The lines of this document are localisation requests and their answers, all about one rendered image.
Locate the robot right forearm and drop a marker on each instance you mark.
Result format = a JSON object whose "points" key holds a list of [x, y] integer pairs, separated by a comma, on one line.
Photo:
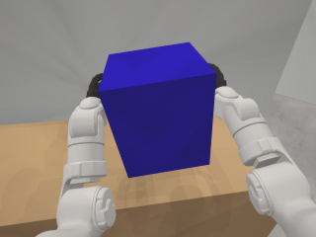
{"points": [[257, 145]]}

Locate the right robot upper arm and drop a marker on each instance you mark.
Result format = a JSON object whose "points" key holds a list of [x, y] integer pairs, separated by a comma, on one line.
{"points": [[280, 191]]}

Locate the pedestal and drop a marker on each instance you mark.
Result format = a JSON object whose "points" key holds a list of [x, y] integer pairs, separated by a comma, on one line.
{"points": [[204, 201]]}

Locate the robot left forearm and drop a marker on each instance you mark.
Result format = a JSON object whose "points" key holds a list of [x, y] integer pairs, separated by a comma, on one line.
{"points": [[86, 147]]}

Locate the left robot hand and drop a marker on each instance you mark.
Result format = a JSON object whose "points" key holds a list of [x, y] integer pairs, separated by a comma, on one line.
{"points": [[94, 86]]}

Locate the left robot upper arm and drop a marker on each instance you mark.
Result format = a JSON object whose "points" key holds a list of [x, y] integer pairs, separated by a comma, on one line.
{"points": [[84, 212]]}

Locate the carton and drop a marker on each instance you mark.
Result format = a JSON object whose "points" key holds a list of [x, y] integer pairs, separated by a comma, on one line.
{"points": [[159, 102]]}

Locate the right robot hand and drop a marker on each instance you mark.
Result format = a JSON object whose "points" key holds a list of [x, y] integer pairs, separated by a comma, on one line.
{"points": [[219, 82]]}

